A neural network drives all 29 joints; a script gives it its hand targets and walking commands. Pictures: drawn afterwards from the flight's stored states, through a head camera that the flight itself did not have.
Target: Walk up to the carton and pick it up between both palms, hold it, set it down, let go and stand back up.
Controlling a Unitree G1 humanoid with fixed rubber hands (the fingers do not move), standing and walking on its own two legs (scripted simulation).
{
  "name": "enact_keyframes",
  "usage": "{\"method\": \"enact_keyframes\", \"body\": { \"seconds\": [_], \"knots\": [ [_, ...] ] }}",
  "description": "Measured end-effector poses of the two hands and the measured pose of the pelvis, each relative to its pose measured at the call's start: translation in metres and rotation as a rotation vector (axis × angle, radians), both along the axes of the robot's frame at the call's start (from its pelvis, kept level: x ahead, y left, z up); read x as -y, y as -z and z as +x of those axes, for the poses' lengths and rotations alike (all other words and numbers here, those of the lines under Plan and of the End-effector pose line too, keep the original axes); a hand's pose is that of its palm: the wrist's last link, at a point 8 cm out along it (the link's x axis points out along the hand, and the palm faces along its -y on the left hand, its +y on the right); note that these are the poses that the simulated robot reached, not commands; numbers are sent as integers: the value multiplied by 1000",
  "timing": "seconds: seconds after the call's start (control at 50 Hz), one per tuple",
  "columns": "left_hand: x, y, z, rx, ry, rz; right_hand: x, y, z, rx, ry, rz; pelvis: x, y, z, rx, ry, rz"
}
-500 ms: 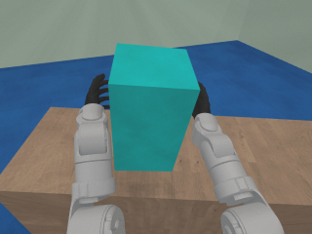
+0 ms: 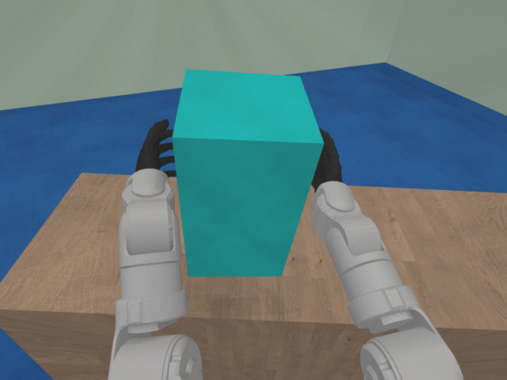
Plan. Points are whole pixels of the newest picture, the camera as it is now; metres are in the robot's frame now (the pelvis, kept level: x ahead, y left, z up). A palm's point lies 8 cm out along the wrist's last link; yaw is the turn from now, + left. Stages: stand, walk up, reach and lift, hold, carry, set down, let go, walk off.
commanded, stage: hold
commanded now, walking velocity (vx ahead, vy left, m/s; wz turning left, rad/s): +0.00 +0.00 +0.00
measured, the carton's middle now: (239, 184) +0.39 +0.01 +0.16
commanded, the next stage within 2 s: none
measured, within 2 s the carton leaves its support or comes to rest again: neither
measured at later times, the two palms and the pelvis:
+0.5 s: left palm (159, 174) +0.36 +0.13 +0.21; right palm (332, 182) +0.36 -0.13 +0.19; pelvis -0.01 -0.01 +0.00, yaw +0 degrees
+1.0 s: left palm (153, 176) +0.36 +0.13 +0.20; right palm (327, 182) +0.36 -0.12 +0.19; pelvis +0.00 +0.00 +0.00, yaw +0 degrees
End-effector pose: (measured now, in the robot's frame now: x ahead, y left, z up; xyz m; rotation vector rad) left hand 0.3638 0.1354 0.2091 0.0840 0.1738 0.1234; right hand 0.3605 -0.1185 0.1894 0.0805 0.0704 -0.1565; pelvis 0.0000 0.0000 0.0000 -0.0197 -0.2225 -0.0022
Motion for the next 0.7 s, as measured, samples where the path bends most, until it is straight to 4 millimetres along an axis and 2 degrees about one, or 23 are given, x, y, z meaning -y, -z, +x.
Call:
{"method": "enact_keyframes", "body": {
  "seconds": [0.38,0.7],
  "knots": [
    [9,-1,-2,-16,4,-8,9,0,-4,-8,10,2,6,0,-7,-2,8,7],
    [6,2,1,-11,7,-15,6,-3,0,3,10,-9,5,0,-4,-6,4,5]
  ]
}}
